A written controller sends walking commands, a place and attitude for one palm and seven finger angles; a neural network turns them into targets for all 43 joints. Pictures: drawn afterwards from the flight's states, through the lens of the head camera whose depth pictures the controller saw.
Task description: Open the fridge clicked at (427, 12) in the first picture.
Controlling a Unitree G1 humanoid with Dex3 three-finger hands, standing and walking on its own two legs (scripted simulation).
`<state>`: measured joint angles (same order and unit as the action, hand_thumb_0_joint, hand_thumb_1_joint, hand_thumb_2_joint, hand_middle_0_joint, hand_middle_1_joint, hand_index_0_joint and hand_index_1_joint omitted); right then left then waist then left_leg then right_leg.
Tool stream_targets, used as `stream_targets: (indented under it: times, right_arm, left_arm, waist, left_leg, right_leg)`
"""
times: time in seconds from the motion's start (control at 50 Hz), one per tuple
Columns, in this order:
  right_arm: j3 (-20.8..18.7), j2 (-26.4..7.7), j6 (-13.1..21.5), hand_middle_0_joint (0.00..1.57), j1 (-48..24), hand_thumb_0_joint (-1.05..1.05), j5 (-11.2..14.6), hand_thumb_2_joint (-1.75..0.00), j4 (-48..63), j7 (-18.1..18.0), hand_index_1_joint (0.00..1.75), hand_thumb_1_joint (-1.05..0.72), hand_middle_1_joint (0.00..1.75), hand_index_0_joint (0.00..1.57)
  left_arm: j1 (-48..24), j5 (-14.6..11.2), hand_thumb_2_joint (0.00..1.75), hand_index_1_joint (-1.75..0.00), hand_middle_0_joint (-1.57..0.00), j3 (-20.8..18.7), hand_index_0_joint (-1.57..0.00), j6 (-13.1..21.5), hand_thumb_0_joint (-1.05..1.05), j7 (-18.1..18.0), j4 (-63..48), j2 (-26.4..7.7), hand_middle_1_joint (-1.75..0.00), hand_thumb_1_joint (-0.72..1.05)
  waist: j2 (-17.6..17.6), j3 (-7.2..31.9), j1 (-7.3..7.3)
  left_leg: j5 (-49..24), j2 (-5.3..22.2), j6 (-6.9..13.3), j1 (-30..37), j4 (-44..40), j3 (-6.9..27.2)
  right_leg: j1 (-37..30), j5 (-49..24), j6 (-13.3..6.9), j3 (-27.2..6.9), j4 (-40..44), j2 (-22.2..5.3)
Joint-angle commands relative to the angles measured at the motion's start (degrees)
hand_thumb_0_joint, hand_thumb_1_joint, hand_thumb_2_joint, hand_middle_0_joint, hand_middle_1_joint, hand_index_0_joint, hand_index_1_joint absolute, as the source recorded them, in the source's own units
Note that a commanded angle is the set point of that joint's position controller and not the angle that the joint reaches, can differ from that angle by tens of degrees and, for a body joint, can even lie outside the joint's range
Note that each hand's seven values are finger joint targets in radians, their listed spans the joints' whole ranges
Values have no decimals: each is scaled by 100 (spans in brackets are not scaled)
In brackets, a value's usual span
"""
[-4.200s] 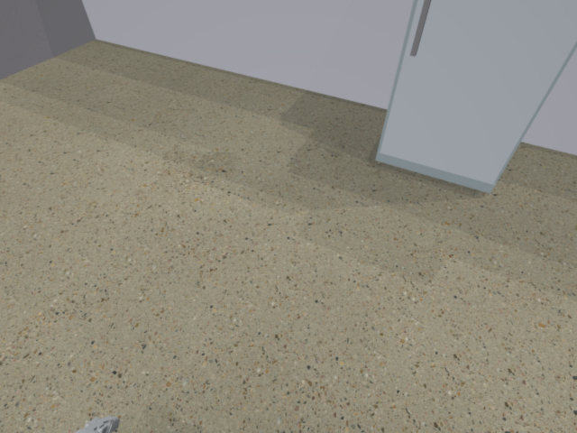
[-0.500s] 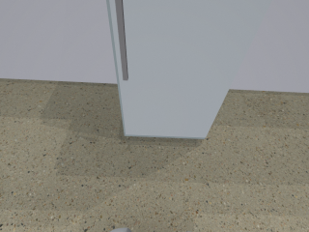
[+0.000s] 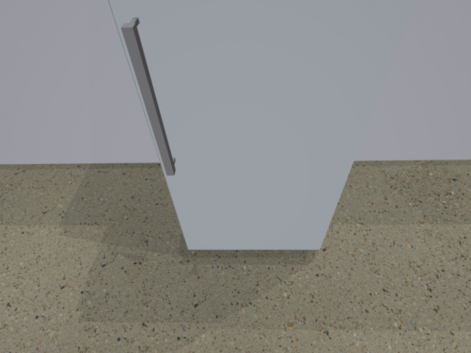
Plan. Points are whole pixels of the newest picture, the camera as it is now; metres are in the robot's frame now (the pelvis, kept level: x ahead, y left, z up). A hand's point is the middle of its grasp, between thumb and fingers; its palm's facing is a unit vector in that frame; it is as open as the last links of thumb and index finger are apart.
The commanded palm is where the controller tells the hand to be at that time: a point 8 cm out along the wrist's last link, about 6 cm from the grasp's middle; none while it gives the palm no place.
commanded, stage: take the last steps up to it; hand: left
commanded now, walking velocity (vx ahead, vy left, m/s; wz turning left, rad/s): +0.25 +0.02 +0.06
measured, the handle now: (156, 110) +0.63 +0.23 +0.08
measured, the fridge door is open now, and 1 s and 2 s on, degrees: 0 0 0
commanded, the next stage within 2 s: come to a stop and stand still in 0.26 s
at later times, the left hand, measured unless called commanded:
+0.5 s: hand out of the picture +0.11 +0.22 -0.18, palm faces +0.08 -0.98 -0.15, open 7.3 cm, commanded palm none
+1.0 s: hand (157, 330) +0.20 +0.18 -0.15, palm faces +0.05 -0.96 -0.26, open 7.3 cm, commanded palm none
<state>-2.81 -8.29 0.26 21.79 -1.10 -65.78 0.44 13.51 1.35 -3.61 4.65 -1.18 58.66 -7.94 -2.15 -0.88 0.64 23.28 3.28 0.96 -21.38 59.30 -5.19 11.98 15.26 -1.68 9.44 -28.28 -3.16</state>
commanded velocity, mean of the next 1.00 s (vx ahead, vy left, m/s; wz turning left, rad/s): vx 0.00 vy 0.03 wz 0.01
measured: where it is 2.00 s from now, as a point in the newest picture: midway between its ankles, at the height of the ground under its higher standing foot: outside the picture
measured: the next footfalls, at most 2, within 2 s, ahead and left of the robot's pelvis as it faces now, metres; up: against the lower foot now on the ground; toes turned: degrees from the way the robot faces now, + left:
left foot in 0.30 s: +0.23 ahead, +0.14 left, +0.00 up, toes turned +10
right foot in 0.74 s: +0.21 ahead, -0.10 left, +0.00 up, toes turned -6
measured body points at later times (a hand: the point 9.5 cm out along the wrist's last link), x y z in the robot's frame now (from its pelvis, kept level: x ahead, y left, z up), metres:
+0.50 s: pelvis +0.14 +0.05 +0.00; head +0.16 +0.07 +0.45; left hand +0.11 +0.27 -0.17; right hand +0.23 -0.18 -0.14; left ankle +0.19 +0.14 -0.74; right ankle +0.12 -0.08 -0.69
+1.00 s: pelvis +0.13 -0.01 +0.00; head +0.15 -0.04 +0.45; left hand +0.20 +0.23 -0.13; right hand +0.14 -0.24 -0.17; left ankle +0.08 +0.14 -0.67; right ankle +0.17 -0.10 -0.74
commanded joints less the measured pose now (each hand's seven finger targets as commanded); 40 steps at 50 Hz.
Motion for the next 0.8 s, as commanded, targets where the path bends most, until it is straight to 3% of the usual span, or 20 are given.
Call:
stream_targets:
  times: [0.0, 0.08, 0.18, 0.22, 0.26, 0.28, 0.3, 0.32, 0.34, 0.38, 0.42, 0.5, 0.58, 0.64, 0.68, 0.7, 0.72, 0.74, 0.76, 0.78]
  right_arm:
    - [-85, -78, 119, 20, -365, 0, -47, -90, 576, 31, 30, -90, 30, 20]
    - [-69, -50, 87, 20, -689, 0, -9, -90, 744, 107, 30, -90, 30, 20]
    - [-24, -125, 172, 20, -1186, 0, 2, -90, 928, 135, 30, -90, 30, 20]
    - [-21, -243, 206, 20, -1025, 0, -4, -90, 880, 97, 30, -90, 30, 20]
    - [-97, -637, 271, 20, -38, 0, -48, -90, 574, 11, 30, -90, 30, 20]
    - [-224, -1208, 310, 20, 474, 0, -95, -90, 492, -59, 30, -90, 30, 20]
    - [-268, -1530, 263, 20, 787, 0, -24, -90, 452, -114, 30, -90, 30, 20]
    - [-228, -1451, 197, 20, 518, 0, -5, -90, 520, -130, 30, -90, 30, 20]
    - [-161, -1140, 232, 20, 102, 0, 0, -90, 572, -165, 30, -90, 30, 20]
    - [20, -644, 262, 20, -708, 0, 10, -90, 748, -216, 30, -90, 30, 20]
    - [89, -595, 275, 20, -929, 0, 20, -90, 759, -257, 30, -90, 30, 20]
    - [-48, -789, 132, 20, -862, 0, 12, -90, 735, -326, 30, -90, 30, 20]
    - [-150, -878, 6, 20, -878, 0, -34, -90, 748, -317, 30, -90, 30, 20]
    - [-223, -984, -44, 20, -959, 0, -41, -90, 784, -286, 30, -90, 30, 20]
    - [-233, -932, -70, 20, -953, 0, -12, -90, 796, -247, 30, -90, 30, 20]
    - [-231, -855, -77, 20, -909, 0, 13, -90, 796, -214, 30, -90, 30, 20]
    - [-198, -573, -93, 20, -774, 0, 59, -90, 823, -181, 30, -90, 30, 20]
    - [-127, -290, -144, 20, -781, 0, 87, -90, 928, -145, 30, -90, 30, 20]
    - [-154, -359, -224, 20, -828, 0, 82, -90, 940, -150, 30, -90, 30, 20]
    - [-162, -349, -327, 20, -889, 0, 56, -90, 900, -161, 30, -90, 30, 20]
  left_arm:
    - [890, 25, 90, -30, -20, -2, -20, 1, 0, -55, 177, -507, -30, 90]
    - [946, 23, 90, -30, -20, 35, -20, 40, 0, -31, 260, -652, -30, 90]
    - [1166, 26, 90, -30, -20, 25, -20, -2, 0, -33, 458, -787, -30, 90]
    - [1131, 5, 90, -30, -20, 3, -20, -49, 0, -41, 488, -791, -30, 90]
    - [1145, -38, 90, -30, -20, 40, -20, -97, 0, -29, 502, -679, -30, 90]
    - [1360, -79, 90, -30, -20, 84, -20, -119, 0, -10, 438, -413, -30, 90]
    - [1298, -84, 90, -30, -20, 129, -20, -126, 0, -8, 308, -291, -30, 90]
    - [1110, -36, 90, -30, -20, 91, -20, -175, 0, -38, 229, -398, -30, 90]
    - [900, -7, 90, -30, -20, 104, -20, -212, 0, -34, 282, -304, -30, 90]
    - [920, -25, 90, -30, -20, 117, -20, -288, 0, 3, 465, -236, -30, 90]
    - [1238, -66, 90, -30, -20, 165, -20, -427, 0, -42, 570, -44, -30, 90]
    - [1074, -22, 90, -30, -20, 89, -20, -659, 0, -78, 385, -229, -30, 90]
    - [590, 30, 90, -30, -20, 23, -20, -717, 0, -67, 9, -379, -30, 90]
    - [489, 0, 90, -30, -20, 7, -20, -687, 0, -83, -134, -411, -30, 90]
    - [621, 10, 90, -30, -20, 2, -20, -602, 0, -84, -132, -473, -30, 90]
    - [684, 17, 90, -30, -20, -7, -20, -545, 0, -96, -132, -569, -30, 90]
    - [578, 55, 90, -30, -20, -31, -20, -475, 0, -134, -174, -896, -30, 90]
    - [407, 43, 90, -30, -20, -55, -20, -441, 0, -138, -221, -1252, -30, 90]
    - [374, 31, 90, -30, -20, -36, -20, -454, 0, -121, -283, -1299, -30, 90]
    - [241, 28, 90, -30, -20, -62, -20, -451, 0, -149, -292, -1168, -30, 90]
  waist:
    - [729, -544, -94]
    - [883, -534, -77]
    - [1044, -507, -220]
    - [920, -421, -104]
    - [246, 138, 324]
    - [-1022, 655, 440]
    - [-1774, 912, 492]
    - [-1115, 576, 413]
    - [-1075, 245, 309]
    - [-425, -239, -40]
    - [-275, -53, -230]
    - [-121, 219, -153]
    - [-646, -24, -50]
    - [-823, 121, -77]
    - [-550, 168, -191]
    - [-220, 302, -228]
    - [682, 349, -126]
    - [1546, 226, -84]
    - [1227, 296, -182]
    - [1418, 218, -166]
  left_leg:
    - [-619, 415, -123, -1270, 151, 243]
    - [-990, 359, -199, -1029, -974, -10]
    - [-1087, 196, -96, -474, -2051, -204]
    - [-1227, 69, -40, 140, -2530, -288]
    - [-1974, 92, 53, 1789, -3217, -198]
    - [-2827, 1272, 470, 2865, -3331, 1195]
    - [-3451, 2232, 1015, 3066, -3962, 2292]
    - [-2505, 2304, 1187, 2468, -4205, 2118]
    - [-2241, 1975, 982, 1920, -4395, 1838]
    - [-3148, 1647, 725, 847, -4446, 1040]
    - [-4184, 1435, 623, 593, -4380, 521]
    - [-4333, 1632, 853, 996, -4210, 602]
    - [-4025, 1643, 916, 951, -4073, 640]
    - [-3924, 1575, 825, 1050, -3863, 648]
    - [-3453, 1296, 577, 914, -3496, 506]
    - [-2851, 1010, 325, 869, -3172, 321]
    - [-1669, 485, -23, 479, -2546, -53]
    - [314, -36, -225, 69, -2052, -215]
    - [877, -91, -220, 204, -1347, 103]
    - [909, -33, -216, 193, -844, 337]
  right_leg:
    - [-346, -1041, -562, -1162, 1765, -1537]
    - [-346, -1630, -602, -717, 1769, -1350]
    - [-571, -2032, -527, -674, 1404, -1356]
    - [-495, -2133, -433, -565, 1033, -1255]
    - [-21, -2080, -156, -204, -522, -826]
    - [1031, -312, 131, 108, -1794, -244]
    - [1641, 2109, 233, -44, -3212, 149]
    - [1736, 2151, 103, -455, -3800, -54]
    - [1889, 1663, 112, -613, -3973, -228]
    - [1368, 961, 248, -836, -3469, -482]
    - [705, 640, 398, -831, -2794, -396]
    - [793, 668, 435, -736, -2256, -223]
    - [937, 877, 373, -677, -1887, -130]
    - [646, 629, 310, -631, -1229, -58]
    - [134, -238, 297, -537, -216, 10]
    - [-153, -985, 289, -697, 421, -129]
    - [-364, -2187, 55, -1611, 717, -870]
    - [-224, -3249, -448, -2186, 839, -1714]
    - [115, -3069, -818, -2109, 996, -1971]
    - [360, -2683, -875, -2124, 1108, -1808]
